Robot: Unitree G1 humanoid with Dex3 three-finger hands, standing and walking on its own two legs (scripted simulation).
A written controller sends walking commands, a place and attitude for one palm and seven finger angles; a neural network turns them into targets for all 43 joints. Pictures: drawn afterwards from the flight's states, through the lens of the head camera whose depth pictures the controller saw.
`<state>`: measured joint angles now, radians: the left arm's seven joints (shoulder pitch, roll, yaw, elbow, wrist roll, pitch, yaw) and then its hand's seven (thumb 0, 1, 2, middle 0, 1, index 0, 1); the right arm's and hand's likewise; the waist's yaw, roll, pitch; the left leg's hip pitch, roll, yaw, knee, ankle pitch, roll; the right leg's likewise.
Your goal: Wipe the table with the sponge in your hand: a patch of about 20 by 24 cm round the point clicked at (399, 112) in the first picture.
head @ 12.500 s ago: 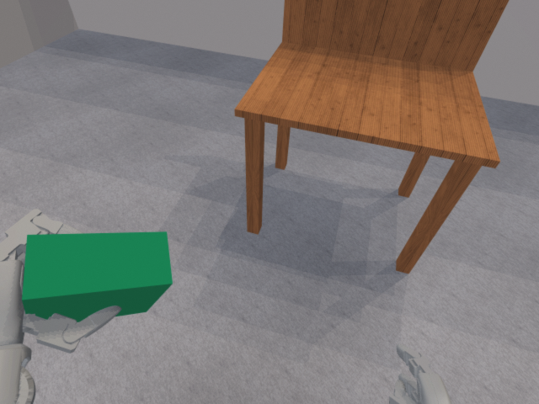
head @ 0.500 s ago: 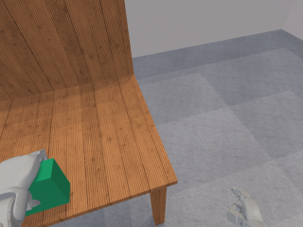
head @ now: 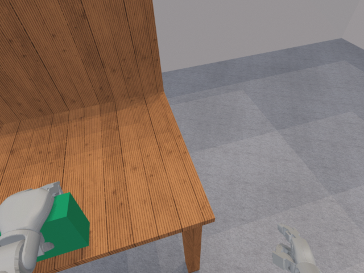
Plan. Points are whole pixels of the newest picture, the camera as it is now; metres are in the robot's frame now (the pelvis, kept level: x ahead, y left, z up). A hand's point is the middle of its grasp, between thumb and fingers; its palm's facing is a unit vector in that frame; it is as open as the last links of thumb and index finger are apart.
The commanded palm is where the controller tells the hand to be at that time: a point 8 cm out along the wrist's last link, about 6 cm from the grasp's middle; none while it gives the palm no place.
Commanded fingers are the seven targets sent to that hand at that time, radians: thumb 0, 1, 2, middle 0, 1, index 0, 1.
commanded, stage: lower the sponge onto the table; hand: left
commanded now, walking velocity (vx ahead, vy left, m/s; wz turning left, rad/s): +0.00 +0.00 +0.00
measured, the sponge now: (52, 233) +0.17 +0.33 -0.02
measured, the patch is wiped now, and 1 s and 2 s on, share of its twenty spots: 0.00 0.00 0.10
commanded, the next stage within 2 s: wipe forward along the first lane in 1.26 s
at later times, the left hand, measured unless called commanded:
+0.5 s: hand (40, 227) +0.17 +0.34 +0.02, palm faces -0.14 -0.05 -0.99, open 10.3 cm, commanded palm +0.16 +0.33 +0.08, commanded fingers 0.00 0.10 1.30 -1.20 -1.60 -1.20 -1.60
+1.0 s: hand (49, 228) +0.17 +0.34 +0.00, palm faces -0.12 -0.07 -0.99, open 10.3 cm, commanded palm +0.16 +0.33 +0.06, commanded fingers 0.00 0.10 1.30 -1.20 -1.60 -1.20 -1.60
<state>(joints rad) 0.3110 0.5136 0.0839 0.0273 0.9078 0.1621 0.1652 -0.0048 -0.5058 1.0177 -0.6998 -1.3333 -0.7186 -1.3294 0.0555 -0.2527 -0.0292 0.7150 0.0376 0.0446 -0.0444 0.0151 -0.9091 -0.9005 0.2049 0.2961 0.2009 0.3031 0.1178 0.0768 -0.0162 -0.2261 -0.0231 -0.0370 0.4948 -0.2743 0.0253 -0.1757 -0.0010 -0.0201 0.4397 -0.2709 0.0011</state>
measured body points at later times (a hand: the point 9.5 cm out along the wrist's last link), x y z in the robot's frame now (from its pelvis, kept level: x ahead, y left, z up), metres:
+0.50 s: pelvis +0.00 -0.01 +0.00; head +0.01 -0.03 +0.45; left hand +0.17 +0.34 +0.07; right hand +0.21 -0.25 -0.10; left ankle -0.01 +0.10 -0.74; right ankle -0.02 -0.13 -0.74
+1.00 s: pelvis +0.00 +0.00 -0.01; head +0.01 -0.02 +0.44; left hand +0.18 +0.33 +0.05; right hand +0.21 -0.23 -0.10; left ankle -0.01 +0.10 -0.74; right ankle -0.02 -0.13 -0.74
